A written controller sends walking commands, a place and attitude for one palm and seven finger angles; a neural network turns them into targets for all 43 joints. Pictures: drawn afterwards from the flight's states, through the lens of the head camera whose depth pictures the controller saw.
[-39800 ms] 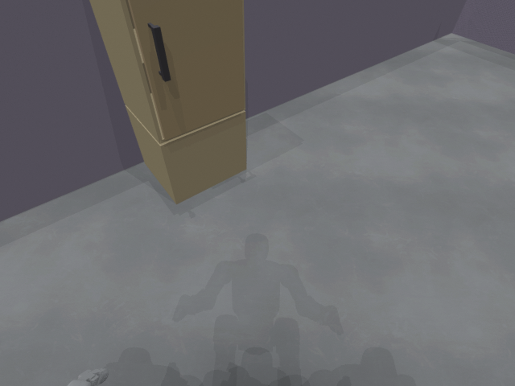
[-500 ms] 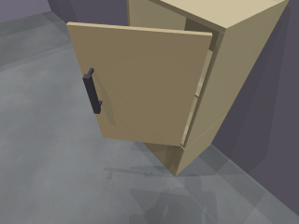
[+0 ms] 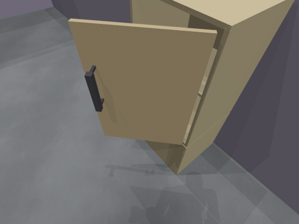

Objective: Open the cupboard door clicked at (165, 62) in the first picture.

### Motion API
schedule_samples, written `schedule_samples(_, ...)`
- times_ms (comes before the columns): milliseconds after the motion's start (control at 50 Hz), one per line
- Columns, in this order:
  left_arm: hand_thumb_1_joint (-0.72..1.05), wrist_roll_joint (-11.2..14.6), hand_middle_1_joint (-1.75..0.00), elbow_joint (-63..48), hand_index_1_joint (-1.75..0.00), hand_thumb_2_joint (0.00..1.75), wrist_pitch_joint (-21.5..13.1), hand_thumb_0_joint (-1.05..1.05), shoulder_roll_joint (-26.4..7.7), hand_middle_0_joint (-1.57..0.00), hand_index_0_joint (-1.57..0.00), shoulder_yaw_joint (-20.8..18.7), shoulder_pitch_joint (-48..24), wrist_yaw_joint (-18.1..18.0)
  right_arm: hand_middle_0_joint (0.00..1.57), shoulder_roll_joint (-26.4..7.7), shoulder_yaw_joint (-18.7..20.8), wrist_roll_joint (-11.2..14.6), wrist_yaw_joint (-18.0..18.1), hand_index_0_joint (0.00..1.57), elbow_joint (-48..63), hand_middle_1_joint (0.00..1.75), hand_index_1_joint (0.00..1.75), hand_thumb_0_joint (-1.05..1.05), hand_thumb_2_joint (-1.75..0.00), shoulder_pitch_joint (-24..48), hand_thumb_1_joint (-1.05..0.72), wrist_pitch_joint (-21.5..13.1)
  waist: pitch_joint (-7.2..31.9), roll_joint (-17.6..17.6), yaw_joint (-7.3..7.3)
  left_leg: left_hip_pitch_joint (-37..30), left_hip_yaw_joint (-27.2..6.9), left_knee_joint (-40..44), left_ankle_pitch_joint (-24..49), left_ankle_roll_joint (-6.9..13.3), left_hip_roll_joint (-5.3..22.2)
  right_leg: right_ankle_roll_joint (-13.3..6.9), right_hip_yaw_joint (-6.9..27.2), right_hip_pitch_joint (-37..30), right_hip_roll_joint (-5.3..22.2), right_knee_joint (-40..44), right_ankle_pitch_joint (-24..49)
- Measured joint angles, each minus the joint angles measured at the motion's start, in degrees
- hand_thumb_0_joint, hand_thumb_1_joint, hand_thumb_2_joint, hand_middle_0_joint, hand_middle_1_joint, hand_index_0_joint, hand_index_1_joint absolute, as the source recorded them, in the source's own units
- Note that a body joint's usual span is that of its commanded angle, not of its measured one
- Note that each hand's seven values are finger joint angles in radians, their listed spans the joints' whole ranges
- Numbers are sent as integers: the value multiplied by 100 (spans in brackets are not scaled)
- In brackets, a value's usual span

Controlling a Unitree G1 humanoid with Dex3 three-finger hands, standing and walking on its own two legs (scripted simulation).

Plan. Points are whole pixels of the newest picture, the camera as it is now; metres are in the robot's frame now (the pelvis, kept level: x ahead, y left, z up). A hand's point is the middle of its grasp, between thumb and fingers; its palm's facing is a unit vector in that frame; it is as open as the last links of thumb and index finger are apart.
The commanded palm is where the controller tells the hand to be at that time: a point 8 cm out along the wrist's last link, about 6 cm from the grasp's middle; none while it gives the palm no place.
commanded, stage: raise the hand with hooked fingers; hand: left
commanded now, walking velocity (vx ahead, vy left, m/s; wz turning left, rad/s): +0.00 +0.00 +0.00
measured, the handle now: (96, 89) +0.54 +0.23 +0.02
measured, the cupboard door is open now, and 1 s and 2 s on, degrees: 43 43 43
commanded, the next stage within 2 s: none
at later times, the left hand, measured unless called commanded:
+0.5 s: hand out of the picture +0.12 +0.22 -0.03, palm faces +0.07 -1.00 -0.04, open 9.4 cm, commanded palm +0.12 +0.27 -0.03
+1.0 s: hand (52, 199) +0.17 +0.26 -0.02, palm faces -0.09 -1.00 -0.04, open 12.4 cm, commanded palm +0.15 +0.32 +0.00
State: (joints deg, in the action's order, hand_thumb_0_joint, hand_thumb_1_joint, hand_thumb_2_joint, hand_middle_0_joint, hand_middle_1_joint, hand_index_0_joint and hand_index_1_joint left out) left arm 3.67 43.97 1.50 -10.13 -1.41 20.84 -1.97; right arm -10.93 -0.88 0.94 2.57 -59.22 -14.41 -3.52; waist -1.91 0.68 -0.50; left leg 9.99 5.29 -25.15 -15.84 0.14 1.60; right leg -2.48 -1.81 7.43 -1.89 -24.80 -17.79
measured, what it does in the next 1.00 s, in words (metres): lowers itself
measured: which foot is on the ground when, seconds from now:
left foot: down 0.00-1.00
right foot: down 0.00-1.00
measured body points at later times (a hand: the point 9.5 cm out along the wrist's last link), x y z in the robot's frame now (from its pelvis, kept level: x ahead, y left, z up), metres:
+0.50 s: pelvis -0.08 +0.00 -0.08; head -0.03 +0.02 +0.36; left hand +0.11 +0.27 -0.03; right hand +0.15 -0.24 -0.13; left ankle -0.03 +0.12 -0.74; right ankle -0.06 -0.09 -0.74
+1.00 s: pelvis -0.07 +0.03 -0.06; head -0.01 +0.05 +0.39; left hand +0.17 +0.31 -0.01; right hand +0.09 -0.22 -0.14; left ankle -0.03 +0.12 -0.74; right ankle -0.06 -0.09 -0.74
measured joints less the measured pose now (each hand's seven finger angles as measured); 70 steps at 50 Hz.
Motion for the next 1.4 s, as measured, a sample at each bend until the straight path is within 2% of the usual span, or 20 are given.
schedule_samples(60,88,373,-31,-2070,-31,89,-393,2,37,-21,-21,-36,304,-194,20,-119,82,125,155,20,569,30,30,1,-90,-242,-90,-634,163,-90,37,178,-105,-138,15,33,-164,28,-113,204,171,-359,-208)
schedule_samples(100,86,561,-32,-2738,-32,88,-733,2,90,-21,-21,-193,51,-71,20,-220,149,109,156,20,895,30,30,1,-90,-163,-90,-785,323,-213,150,494,-219,-437,-36,58,-211,52,-235,452,232,-620,-307)
schedule_samples(140,83,670,-34,-2888,-34,87,-1346,2,63,-21,-21,-425,-378,210,20,-286,188,48,127,20,1207,30,30,1,-90,36,-90,-854,510,-260,242,971,-264,-844,-136,61,-214,51,-287,912,260,-1031,-422)
schedule_samples(180,80,825,-36,-2813,-36,86,-2042,1,-15,-21,-21,-649,-734,657,20,-296,214,-1,46,20,1512,30,30,1,-90,265,-90,-896,698,-182,258,1546,-221,-1305,-259,41,-183,25,-249,1536,263,-1565,-568)
schedule_samples(240,75,1020,-40,-2653,-40,83,-2928,1,-129,-21,-21,-806,-871,1602,20,-318,279,-5,-132,20,2006,30,30,1,-90,522,-90,-942,819,17,215,2308,-164,-1997,-437,41,-114,-58,-179,2354,227,-2321,-781)
schedule_samples(300,68,1088,-44,-2423,-44,81,-3255,0,-222,-22,-22,-834,-637,2528,20,-446,316,60,-212,20,2477,30,30,1,-90,630,-90,-956,855,125,175,2914,-189,-2628,-651,0,-69,-76,-199,2940,217,-2926,-970)
schedule_samples(360,61,1219,-49,-2423,-48,78,-3114,1,-266,-23,-23,-897,-294,2847,20,-559,372,96,-141,20,2809,30,30,1,-90,607,-90,-948,858,150,69,3364,-269,-3144,-811,-8,-30,-93,-278,3322,201,-3359,-1119)
schedule_samples(460,49,1422,-56,-3198,-56,73,-3296,2,-289,-24,-24,-1059,-96,2455,20,-531,302,74,60,20,2811,30,30,1,-90,470,-90,-1029,815,66,-130,3793,-513,-3759,-1005,-3,32,-122,-515,3562,144,-3732,-1253)
schedule_samples(540,39,1422,-62,-3586,-62,69,-3326,2,-510,-24,-24,-988,-614,2481,20,-380,21,100,137,20,2591,30,30,1,-90,424,-90,-1066,766,-84,-117,3974,-661,-3986,-1034,6,52,-121,-658,3630,115,-3812,-1243)
schedule_samples(580,35,1368,-65,-3514,-65,67,-3002,1,-678,-24,-24,-947,-942,2654,20,-265,-113,134,150,20,2536,30,30,1,-90,381,-90,-1017,743,-149,-41,3987,-663,-3956,-993,22,61,-99,-658,3634,104,-3753,-1183)
schedule_samples(640,28,1364,-69,-3274,-69,64,-2215,1,-881,-25,-25,-966,-1209,2887,20,-112,-244,182,152,20,2569,30,30,1,-90,222,-90,-894,706,-215,120,3852,-568,-3720,-885,61,71,-54,-563,3545,93,-3528,-1039)
schedule_samples(680,23,1452,-72,-3214,-72,62,-1772,1,-918,-25,-25,-1085,-1147,2897,21,-58,-274,187,148,20,2627,31,30,1,-90,56,-90,-830,712,-232,217,3703,-465,-3499,-814,100,77,-14,-460,3446,87,-3332,-937)
schedule_samples(720,19,1574,-75,-3271,-75,60,-1598,1,-873,-26,-26,-1252,-975,2775,21,-56,-249,172,146,20,2671,31,30,1,-90,-133,-90,-817,733,-236,265,3552,-374,-3302,-762,133,80,27,-370,3336,81,-3150,-857)
schedule_samples(760,14,1638,-78,-3400,-78,58,-1687,1,-810,-26,-26,-1415,-809,2584,21,-105,-193,147,133,20,2673,31,30,1,-90,-306,-90,-850,755,-233,257,3444,-319,-3175,-738,160,71,57,-314,3244,86,-3022,-811)
schedule_samples(820,7,1618,-83,-3518,-83,55,-2075,1,-769,-26,-26,-1551,-727,2367,21,-250,-107,111,99,20,2602,31,30,1,-90,-447,-90,-918,770,-229,210,3412,-311,-3142,-748,203,25,100,-309,3196,128,-2978,-817)
schedule_samples(880,0,1554,-87,-3418,-87,52,-2317,1,-813,-27,-27,-1553,-855,2443,21,-416,-57,119,82,20,2522,31,30,1,-90,-428,-90,-955,749,-224,167,3484,-341,-3223,-785,244,-20,138,-341,3232,172,-3035,-863)
schedule_samples(1020,-16,1457,-98,-3278,-98,45,-1915,0,-953,-28,-28,-1380,-1085,2854,20,-538,-16,169,161,20,2585,30,30,1,-90,-164,-90,-1062,680,-185,175,3340,-319,-3135,-799,301,-49,199,-316,3065,193,-2887,-831)
schedule_samples(1160,-33,1632,-108,-3318,-108,38,-1904,0,-1100,-29,-29,-1755,-1325,2718,20,-436,-119,156,134,20,2790,30,30,1,-90,-55,-90,-1065,733,-146,125,2977,-323,-2873,-769,301,-69,216,-315,2681,191,-2578,-772)
schedule_samples(1300,-45,1580,-116,-2729,-116,33,-1403,0,-1282,-30,-30,-1844,-1724,3135,21,-446,-226,183,144,20,2835,31,30,1,-90,6,-90,-934,706,-229,44,2848,-358,-2698,-701,307,-93,223,-349,2525,199,-2369,-700)
schedule_samples(1400,-48,1666,-118,-2636,-118,31,-1500,-1,-1350,-30,-30,-2005,-1898,3318,21,-437,-257,153,179,20,2773,31,30,1,-90,-41,-90,-908,650,-197,29,2729,-349,-2596,-674,287,-76,206,-335,2416,177,-2268,-663)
